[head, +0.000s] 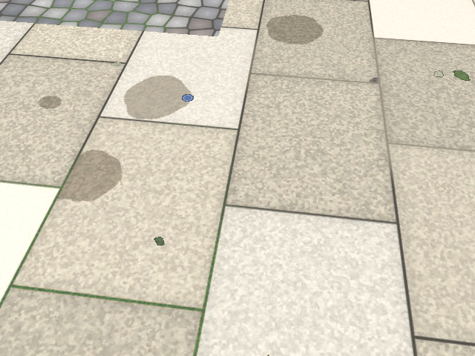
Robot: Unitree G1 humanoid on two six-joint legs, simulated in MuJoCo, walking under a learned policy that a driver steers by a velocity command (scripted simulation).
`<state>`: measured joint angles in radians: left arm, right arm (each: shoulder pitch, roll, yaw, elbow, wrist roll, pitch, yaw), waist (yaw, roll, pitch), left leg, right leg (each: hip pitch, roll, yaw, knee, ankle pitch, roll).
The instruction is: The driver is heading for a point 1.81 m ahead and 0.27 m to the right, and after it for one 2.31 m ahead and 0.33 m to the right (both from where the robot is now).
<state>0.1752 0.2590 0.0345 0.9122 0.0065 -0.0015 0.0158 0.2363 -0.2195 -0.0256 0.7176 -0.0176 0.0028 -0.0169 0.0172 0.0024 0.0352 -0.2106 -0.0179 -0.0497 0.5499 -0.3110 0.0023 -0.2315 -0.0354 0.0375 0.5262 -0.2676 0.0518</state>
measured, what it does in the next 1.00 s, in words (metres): shifts its weight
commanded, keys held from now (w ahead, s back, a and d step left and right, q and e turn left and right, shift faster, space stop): no key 0.70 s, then w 0.30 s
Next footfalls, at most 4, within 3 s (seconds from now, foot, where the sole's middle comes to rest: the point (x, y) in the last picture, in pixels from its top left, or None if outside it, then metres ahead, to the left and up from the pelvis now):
1.38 left None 0.42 0.10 -0.77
1.92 right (296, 287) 0.73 -0.14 -0.77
2.46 left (223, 205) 1.04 0.10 -0.77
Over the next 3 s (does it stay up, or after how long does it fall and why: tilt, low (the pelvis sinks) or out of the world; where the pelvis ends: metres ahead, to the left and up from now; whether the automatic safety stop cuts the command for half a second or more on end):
stays up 1.15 -0.05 -0.01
